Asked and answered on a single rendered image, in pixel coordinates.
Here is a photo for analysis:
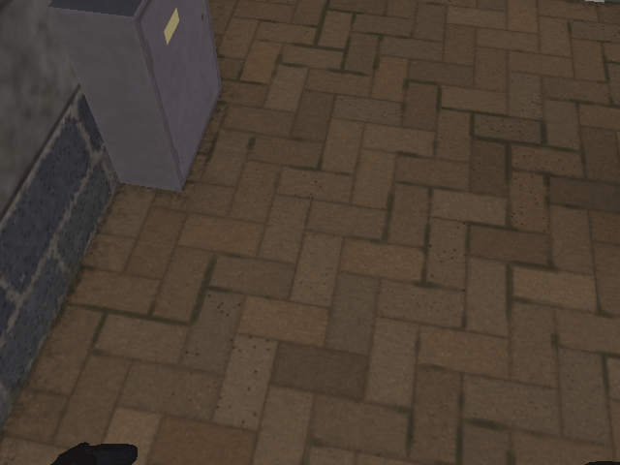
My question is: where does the left robot hand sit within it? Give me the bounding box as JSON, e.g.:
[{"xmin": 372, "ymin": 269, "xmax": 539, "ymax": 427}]
[{"xmin": 50, "ymin": 442, "xmax": 138, "ymax": 465}]

